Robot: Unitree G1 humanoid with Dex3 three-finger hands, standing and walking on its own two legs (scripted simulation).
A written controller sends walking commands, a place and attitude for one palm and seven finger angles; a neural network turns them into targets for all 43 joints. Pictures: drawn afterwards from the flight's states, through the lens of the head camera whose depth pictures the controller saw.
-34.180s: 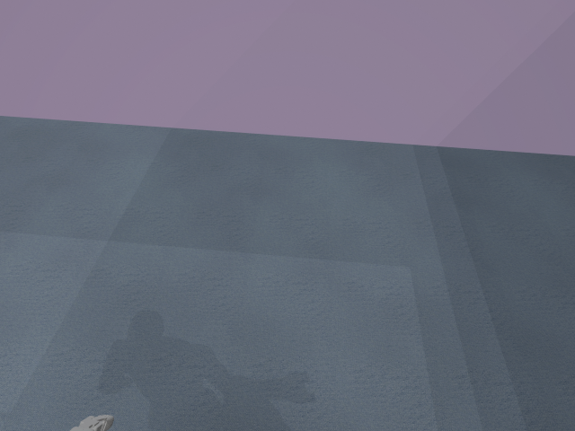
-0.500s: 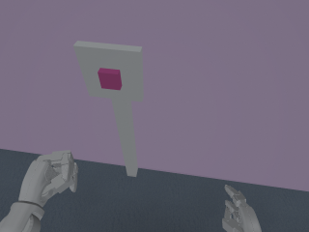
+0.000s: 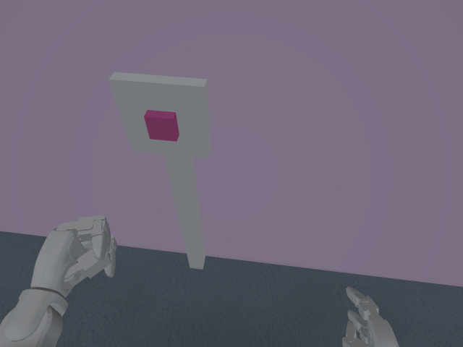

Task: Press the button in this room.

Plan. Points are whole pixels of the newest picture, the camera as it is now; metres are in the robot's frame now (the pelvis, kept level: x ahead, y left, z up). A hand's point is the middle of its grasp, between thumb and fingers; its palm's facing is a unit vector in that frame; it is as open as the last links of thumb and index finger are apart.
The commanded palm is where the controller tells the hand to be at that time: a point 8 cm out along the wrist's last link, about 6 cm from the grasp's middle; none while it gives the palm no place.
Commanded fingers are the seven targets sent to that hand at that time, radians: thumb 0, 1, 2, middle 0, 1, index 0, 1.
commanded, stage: raise the hand and make a fist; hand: left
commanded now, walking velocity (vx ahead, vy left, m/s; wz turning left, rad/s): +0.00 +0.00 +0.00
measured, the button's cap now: (162, 125) +0.54 +0.19 +0.09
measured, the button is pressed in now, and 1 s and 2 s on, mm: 0 0 0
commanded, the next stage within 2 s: aim a knuckle at the button in 0.06 s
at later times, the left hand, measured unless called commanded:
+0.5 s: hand (128, 226) +0.28 +0.19 +0.08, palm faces -0.05 -1.00 -0.04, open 3.1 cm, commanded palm +0.27 +0.25 +0.08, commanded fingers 0.00 0.90 0.90 -1.30 -1.50 -1.30 -1.50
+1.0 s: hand (154, 187) +0.38 +0.18 +0.07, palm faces -0.04 -1.00 -0.03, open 3.1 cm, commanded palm +0.36 +0.23 +0.07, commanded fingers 0.00 0.90 0.90 -1.30 -1.50 -1.30 -1.50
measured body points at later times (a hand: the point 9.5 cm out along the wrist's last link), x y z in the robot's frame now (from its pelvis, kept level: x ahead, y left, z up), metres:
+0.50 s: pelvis -0.01 -0.01 +0.00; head +0.01 -0.01 +0.45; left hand +0.28 +0.25 +0.09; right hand +0.15 -0.24 -0.08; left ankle -0.03 +0.10 -0.71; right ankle +0.03 -0.12 -0.71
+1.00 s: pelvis -0.01 -0.01 +0.00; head +0.05 -0.02 +0.44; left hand +0.37 +0.23 +0.07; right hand +0.10 -0.27 -0.11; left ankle -0.03 +0.10 -0.71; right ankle +0.03 -0.12 -0.71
